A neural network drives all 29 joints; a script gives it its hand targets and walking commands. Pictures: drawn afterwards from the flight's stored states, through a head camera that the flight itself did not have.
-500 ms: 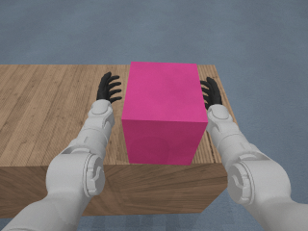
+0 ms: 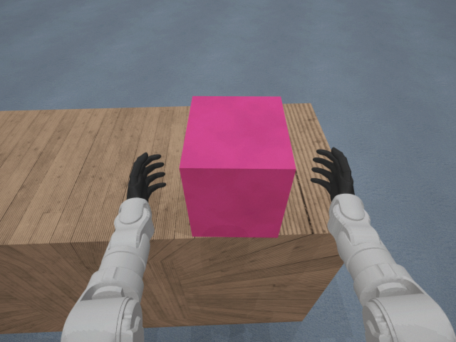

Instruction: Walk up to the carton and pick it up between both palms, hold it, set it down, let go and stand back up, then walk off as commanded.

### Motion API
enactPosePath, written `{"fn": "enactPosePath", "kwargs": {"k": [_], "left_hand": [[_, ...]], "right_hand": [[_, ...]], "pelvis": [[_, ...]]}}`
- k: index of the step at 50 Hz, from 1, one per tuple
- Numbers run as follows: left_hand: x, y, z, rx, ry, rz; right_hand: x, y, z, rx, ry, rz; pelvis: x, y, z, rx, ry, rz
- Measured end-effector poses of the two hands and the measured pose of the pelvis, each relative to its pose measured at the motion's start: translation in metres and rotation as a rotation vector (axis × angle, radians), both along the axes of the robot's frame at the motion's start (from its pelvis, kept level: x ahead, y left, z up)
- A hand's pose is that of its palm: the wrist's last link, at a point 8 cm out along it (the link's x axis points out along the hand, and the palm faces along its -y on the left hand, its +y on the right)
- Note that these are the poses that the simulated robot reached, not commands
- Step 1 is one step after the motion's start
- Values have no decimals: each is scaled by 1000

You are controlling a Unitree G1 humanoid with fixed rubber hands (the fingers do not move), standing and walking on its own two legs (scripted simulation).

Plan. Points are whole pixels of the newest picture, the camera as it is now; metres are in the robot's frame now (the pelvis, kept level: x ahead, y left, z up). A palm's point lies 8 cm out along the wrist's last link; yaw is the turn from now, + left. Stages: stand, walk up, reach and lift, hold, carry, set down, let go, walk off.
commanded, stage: set down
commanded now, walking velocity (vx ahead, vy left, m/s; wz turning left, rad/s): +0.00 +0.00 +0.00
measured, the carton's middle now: (235, 167) +0.45 +0.00 +0.05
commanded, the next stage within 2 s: none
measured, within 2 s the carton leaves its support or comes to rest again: neither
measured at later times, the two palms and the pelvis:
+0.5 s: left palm (130, 214) +0.33 +0.19 +0.06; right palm (346, 204) +0.31 -0.19 +0.09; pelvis -0.03 +0.01 +0.00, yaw +0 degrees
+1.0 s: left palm (112, 266) +0.23 +0.20 +0.06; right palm (382, 260) +0.21 -0.21 +0.09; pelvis -0.01 -0.01 +0.00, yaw +0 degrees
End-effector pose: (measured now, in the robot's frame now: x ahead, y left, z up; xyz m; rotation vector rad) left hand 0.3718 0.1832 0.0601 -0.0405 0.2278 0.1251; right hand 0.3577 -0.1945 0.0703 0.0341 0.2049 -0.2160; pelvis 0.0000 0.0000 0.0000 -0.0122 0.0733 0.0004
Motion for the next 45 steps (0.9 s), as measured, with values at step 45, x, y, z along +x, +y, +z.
{"fn": "enactPosePath", "kwargs": {"k": [45], "left_hand": [[-138, 18, -5, -17, 78, 31]], "right_hand": [[-134, -11, 10, 24, -35, 27]], "pelvis": [[-5, -6, 1, 8, -19, 0]]}}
